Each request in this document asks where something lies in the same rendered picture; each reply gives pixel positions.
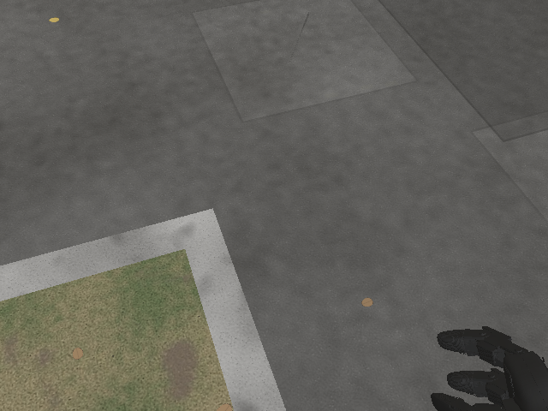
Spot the robot right hand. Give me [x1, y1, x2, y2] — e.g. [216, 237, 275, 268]
[431, 326, 548, 411]

